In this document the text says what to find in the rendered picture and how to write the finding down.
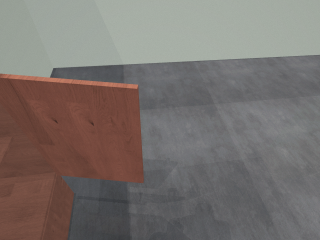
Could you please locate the cupboard door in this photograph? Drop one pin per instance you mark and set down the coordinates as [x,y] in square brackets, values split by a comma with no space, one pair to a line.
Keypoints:
[82,128]

